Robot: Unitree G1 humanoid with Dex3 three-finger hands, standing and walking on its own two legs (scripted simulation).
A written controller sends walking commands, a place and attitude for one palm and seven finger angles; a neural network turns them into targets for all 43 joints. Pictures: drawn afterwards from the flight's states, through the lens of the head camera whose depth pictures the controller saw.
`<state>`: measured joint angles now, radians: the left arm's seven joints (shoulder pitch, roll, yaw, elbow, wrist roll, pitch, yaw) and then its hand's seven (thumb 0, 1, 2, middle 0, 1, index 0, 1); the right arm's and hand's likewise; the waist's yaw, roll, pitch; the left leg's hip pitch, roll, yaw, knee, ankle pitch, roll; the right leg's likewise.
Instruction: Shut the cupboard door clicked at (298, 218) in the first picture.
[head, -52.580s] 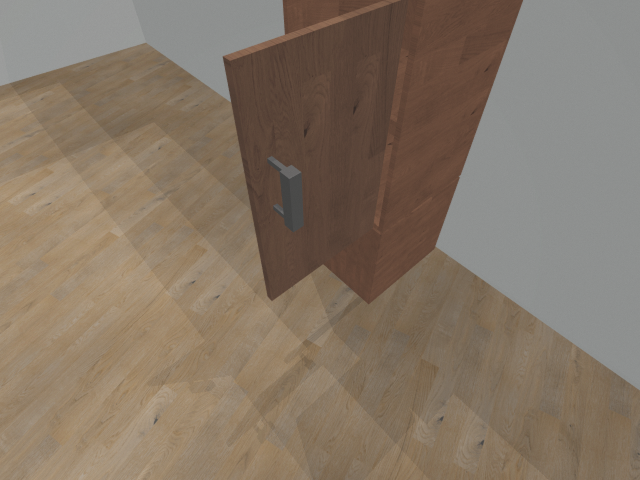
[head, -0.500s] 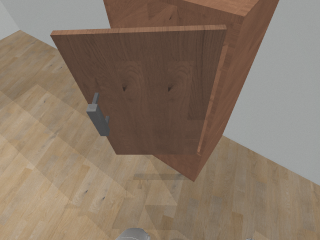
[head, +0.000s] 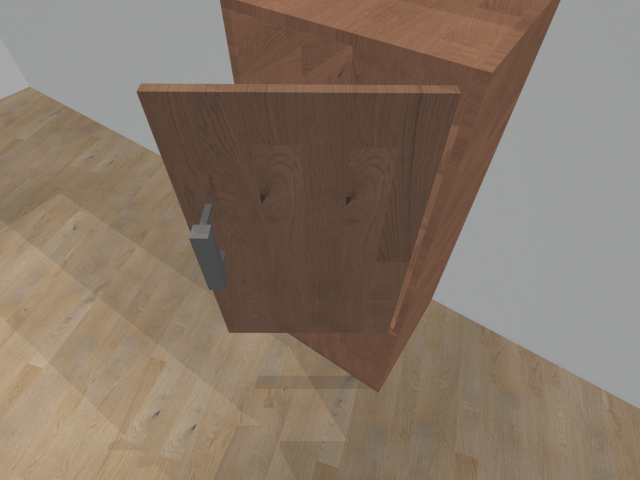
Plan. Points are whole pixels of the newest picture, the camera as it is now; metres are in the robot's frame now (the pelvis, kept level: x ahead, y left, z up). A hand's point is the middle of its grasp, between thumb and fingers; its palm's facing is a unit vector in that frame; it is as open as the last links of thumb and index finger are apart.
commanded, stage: look again from close up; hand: left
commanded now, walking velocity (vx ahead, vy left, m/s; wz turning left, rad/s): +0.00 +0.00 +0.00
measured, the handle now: (212, 247) +0.43 +0.20 +0.01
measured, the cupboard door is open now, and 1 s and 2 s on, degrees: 34 34 34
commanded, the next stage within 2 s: raise the hand and make a fist in 0.56 s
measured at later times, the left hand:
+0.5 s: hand out of the picture +0.04 +0.19 -0.17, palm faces -0.04 -0.97 -0.24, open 7.4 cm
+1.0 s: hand (186, 461) +0.15 +0.17 -0.04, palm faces +0.05 -1.00 -0.03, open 6.6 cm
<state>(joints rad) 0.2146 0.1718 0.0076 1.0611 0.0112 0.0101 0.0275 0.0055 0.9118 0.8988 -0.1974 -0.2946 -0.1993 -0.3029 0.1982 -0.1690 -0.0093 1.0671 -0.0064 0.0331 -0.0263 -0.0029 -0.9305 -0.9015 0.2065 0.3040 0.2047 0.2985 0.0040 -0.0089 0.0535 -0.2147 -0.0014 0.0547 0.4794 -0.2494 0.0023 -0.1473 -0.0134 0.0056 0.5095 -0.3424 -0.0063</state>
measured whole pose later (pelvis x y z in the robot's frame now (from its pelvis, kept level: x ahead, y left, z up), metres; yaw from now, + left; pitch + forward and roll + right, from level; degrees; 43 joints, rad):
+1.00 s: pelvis -0.05 -0.02 -0.08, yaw +1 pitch +12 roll +1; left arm 0.39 0.17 0.18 0.16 -0.26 -0.58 -0.32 0.01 0.91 0.90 -0.34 -0.45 -0.35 -0.46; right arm 0.14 -0.24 -0.08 0.60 0.01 -0.27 0.01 0.01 -0.90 -0.90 0.20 0.30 0.20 0.30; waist 0.02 -0.04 -0.15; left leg -0.84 0.02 0.02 1.08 -0.44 -0.03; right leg -0.78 0.00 -0.04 1.14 -0.56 -0.05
